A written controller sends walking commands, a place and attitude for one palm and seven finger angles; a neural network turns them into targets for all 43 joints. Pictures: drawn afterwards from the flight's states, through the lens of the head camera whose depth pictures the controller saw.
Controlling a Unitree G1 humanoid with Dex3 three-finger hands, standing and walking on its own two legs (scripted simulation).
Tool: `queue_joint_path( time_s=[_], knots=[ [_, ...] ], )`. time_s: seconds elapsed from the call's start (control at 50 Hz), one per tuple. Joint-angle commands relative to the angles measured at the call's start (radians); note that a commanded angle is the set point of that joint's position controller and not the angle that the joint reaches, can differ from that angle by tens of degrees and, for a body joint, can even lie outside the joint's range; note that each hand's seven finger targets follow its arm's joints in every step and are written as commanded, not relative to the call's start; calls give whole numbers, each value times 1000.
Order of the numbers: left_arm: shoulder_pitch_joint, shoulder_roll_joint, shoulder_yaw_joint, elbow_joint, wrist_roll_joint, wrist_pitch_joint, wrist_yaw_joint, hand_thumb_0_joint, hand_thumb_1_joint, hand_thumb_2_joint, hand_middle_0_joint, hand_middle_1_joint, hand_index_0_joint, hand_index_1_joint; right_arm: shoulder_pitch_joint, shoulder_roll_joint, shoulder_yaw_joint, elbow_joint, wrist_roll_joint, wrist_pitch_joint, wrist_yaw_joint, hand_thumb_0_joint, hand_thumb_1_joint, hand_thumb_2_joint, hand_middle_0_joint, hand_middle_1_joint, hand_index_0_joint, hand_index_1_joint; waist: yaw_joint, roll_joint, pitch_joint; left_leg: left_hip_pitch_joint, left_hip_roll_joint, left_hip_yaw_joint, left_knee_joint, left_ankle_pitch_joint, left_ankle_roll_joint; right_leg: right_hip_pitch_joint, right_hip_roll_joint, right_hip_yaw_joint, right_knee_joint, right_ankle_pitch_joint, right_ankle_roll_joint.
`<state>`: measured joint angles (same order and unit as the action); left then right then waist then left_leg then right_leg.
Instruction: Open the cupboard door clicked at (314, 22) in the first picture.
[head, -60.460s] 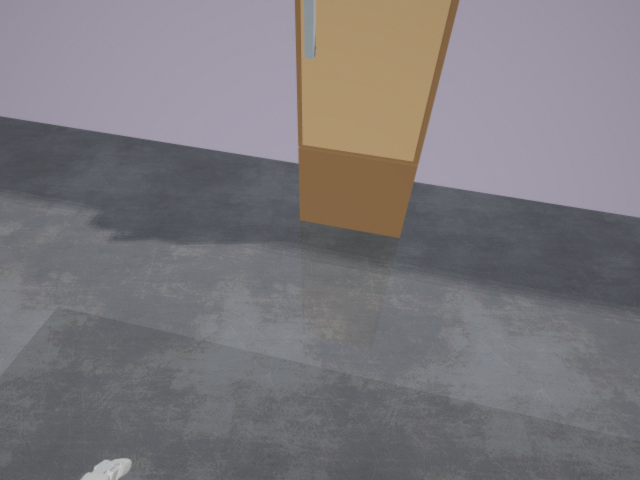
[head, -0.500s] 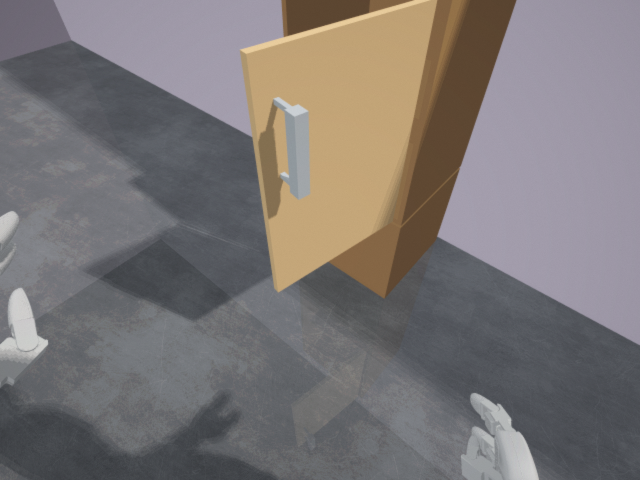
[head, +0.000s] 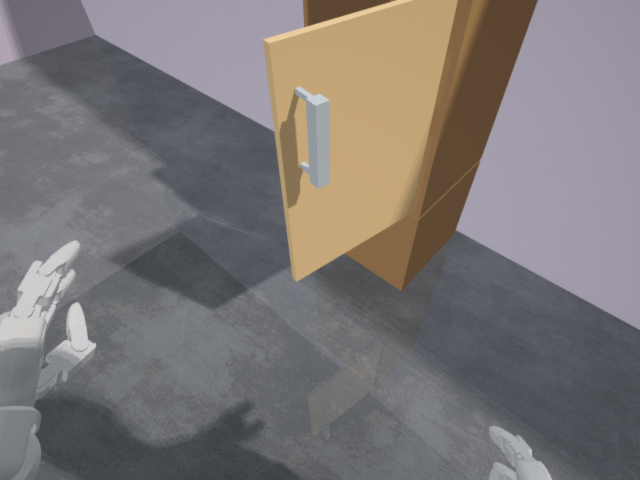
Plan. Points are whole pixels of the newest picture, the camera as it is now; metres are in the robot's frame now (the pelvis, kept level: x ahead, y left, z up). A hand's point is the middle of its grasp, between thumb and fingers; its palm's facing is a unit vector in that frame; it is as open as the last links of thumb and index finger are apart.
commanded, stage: let the arm hang, fingers relaxed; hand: left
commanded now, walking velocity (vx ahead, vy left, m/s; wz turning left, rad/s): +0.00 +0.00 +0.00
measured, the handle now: (310, 138) +0.63 +0.06 +0.09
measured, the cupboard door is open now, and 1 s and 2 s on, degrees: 79 79 79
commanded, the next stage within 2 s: look to check the result in 1.04 s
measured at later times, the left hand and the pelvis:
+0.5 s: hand out of the picture +0.00 +0.20 -0.17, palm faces +0.05 -0.96 -0.28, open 7.2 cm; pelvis -0.01 -0.02 +0.00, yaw +2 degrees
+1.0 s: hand out of the picture +0.09 +0.23 -0.14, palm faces +0.03 -0.95 -0.32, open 7.4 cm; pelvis +0.01 -0.01 +0.01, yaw +2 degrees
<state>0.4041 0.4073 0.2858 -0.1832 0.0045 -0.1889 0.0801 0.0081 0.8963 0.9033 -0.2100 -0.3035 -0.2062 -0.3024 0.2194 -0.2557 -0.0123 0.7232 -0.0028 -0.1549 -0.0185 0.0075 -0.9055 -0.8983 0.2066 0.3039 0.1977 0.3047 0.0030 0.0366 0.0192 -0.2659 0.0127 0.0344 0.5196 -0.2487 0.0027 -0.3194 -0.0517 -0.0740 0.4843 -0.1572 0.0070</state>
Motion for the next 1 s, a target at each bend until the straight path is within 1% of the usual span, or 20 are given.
queue_joint_path(
  time_s=[0.0, 0.04, 0.06, 0.1, 0.12, 0.14, 0.18, 0.24, 0.26, 0.3, 0.34, 0.4, 0.44, 0.54, 0.58, 0.66, 0.72, 0.78, 0.92, 0.98],
  knots=[
    [-62, -5, -160, 424, 29, 180, -80, 0, 900, 900, -200, -300, -200, -300, -80, -215, -64, -11, -9, 70, 23, 0, -900, -900, 200, 300, 200, 300, -18, 40, -35, -196, 164, -192, -135, 180, 84, 53, -2, 60, 150, -130, -39],
    [-92, 31, -167, 532, 37, 172, -79, 0, 900, 900, -200, -300, -200, -300, -80, -215, -56, 4, -18, 89, 22, 0, -900, -900, 200, 300, 200, 300, 0, -141, -88, -156, 125, -174, -80, 155, 75, 114, -25, 89, 78, -53, -55],
    [-122, 57, -170, 590, 41, 170, -78, 0, 900, 900, -200, -300, -200, -300, -71, -212, -57, 20, -17, 98, 23, 0, -900, -900, 200, 300, 200, 300, -3, -230, -104, -118, 79, -137, -24, 113, 60, 103, -67, 126, 22, -14, -73],
    [-193, 85, -185, 699, 37, 178, -77, 0, 900, 900, -200, -300, -200, -300, -25, -181, -49, 55, -16, 125, 22, 0, -900, -900, 200, 300, 200, 300, -27, -333, -122, -31, 2, -63, 64, -3, 38, 50, -152, 195, -93, -87, -115],
    [-229, 90, -193, 742, 33, 183, -71, 0, 900, 900, -200, -300, -200, -300, -12, -186, -49, 76, -20, 136, 20, 0, -900, -900, 200, 300, 200, 300, -34, -283, -113, 7, -6, -44, 95, -29, 33, 15, -168, 199, -117, -119, -132],
    [-250, 75, -206, 786, 30, 189, -68, 0, 900, 900, -200, -300, -200, -300, -3, -165, -43, 97, -23, 145, 19, 0, -900, -900, 200, 300, 200, 300, -39, -213, -100, 31, -2, -44, 89, -23, 32, -11, -162, 199, -120, -144, -131],
    [-260, 49, -224, 868, 24, 193, -67, 0, 900, 900, -200, -300, -200, -300, 2, -140, -30, 133, -25, 154, 20, 0, -900, -900, 200, 300, 200, 300, -40, -62, -80, 44, 20, -67, 26, 20, 31, -20, -127, 173, -110, -211, -106],
    [-233, 29, -231, 979, 17, 193, -66, 0, 900, 900, -200, -300, -200, -300, -30, -155, -27, 165, -27, 156, 17, 0, -900, -900, 200, 300, 200, 300, -8, 95, -29, -64, 71, -142, -112, -34, 39, 60, -63, 132, -78, -226, -69],
    [-214, 22, -231, 1016, 15, 191, -66, 0, 900, 900, -200, -300, -200, -300, -32, -148, -25, 179, -26, 157, 15, 0, -900, -900, 200, 300, 200, 300, 0, 108, -25, -87, 71, -140, -131, -67, 37, 89, -60, 129, -84, -221, -68],
    [-195, 12, -221, 1072, 14, 186, -66, 0, 900, 900, -200, -300, -200, -300, -12, -142, -30, 207, -27, 159, 10, 0, -900, -900, 200, 300, 200, 300, 4, 117, -31, -88, 60, -129, -135, -109, 35, 112, -66, 139, -112, -234, -79],
    [-205, 27, -222, 1111, 14, 181, -66, 0, 900, 900, -200, -300, -200, -300, 23, -141, -35, 232, -22, 164, 9, 0, -900, -900, 200, 300, 200, 300, -5, 41, -28, -60, 52, -115, -114, -116, 32, 99, -82, 149, -158, -274, -86],
    [-233, 38, -218, 1153, 13, 180, -67, 0, 900, 900, -200, -300, -200, -300, 74, -136, -41, 275, -22, 171, 7, 0, -900, -900, 200, 300, 200, 300, -21, -29, -3, -4, 37, -91, -75, -125, 32, 27, -107, 167, -226, -370, -97],
    [-250, 42, -215, 1177, 14, 179, -66, 0, 900, 900, -200, -300, -200, -300, 97, -133, -44, 296, -22, 169, 7, 0, -900, -900, 200, 300, 200, 300, -27, -62, 8, 18, 42, -95, -79, -100, 36, 10, -108, 155, -233, -366, -97],
    [-256, 51, -214, 1222, 12, 181, -66, 0, 900, 900, -200, -300, -200, -300, 78, -154, -45, 324, -25, 163, 6, 0, -900, -900, 200, 300, 200, 300, -12, -33, 46, -31, 69, -128, -162, -123, 42, 49, -81, 127, -202, -329, -81],
    [-261, 57, -212, 1231, 12, 181, -67, 0, 900, 900, -200, -300, -200, -300, 62, -167, -46, 326, -26, 159, 5, 0, -900, -900, 200, 300, 200, 300, -4, -49, 67, -60, 75, -142, -193, -138, 43, 73, -72, 121, -191, -307, -77],
    [-272, 64, -215, 1246, 10, 172, -67, 0, 900, 900, -200, -300, -200, -300, 30, -178, -43, 336, -23, 147, 6, 0, -900, -900, 200, 300, 200, 300, 2, -23, 21, -29, 86, -143, -214, -35, 41, 140, -75, 112, -167, -192, -73],
    [-283, 70, -217, 1252, 11, 173, -68, 0, 900, 900, -200, -300, -200, -300, -3, -193, -44, 335, -21, 148, 8, 0, -900, -900, 200, 300, 200, 300, 8, -19, 47, -36, 90, -150, -244, -83, 38, 132, -69, 108, -170, -204, -66],
    [-306, 78, -219, 1254, 12, 170, -69, 0, 900, 900, -200, -300, -200, -300, -25, -199, -41, 340, -23, 144, 10, 0, -900, -900, 200, 300, 200, 300, 6, -28, 43, -29, 93, -155, -261, -52, 36, 153, -71, 108, -166, -160, -60],
    [-328, 87, -224, 1256, 11, 156, -67, 0, 900, 900, -200, -300, -200, -300, -76, -219, -36, 341, -17, 137, 8, 0, -900, -900, 200, 300, 200, 300, -1, -27, -28, 78, 99, -125, -237, 136, 25, 189, -84, 101, -169, 8, -55],
    [-344, 92, -227, 1257, 9, 155, -66, 0, 900, 900, -200, -300, -200, -300, -90, -226, -34, 344, -17, 136, 8, 0, -900, -900, 200, 300, 200, 300, -6, -24, -37, 94, 102, -122, -246, 164, 20, 205, -87, 102, -171, 50, -52]
  ],
)
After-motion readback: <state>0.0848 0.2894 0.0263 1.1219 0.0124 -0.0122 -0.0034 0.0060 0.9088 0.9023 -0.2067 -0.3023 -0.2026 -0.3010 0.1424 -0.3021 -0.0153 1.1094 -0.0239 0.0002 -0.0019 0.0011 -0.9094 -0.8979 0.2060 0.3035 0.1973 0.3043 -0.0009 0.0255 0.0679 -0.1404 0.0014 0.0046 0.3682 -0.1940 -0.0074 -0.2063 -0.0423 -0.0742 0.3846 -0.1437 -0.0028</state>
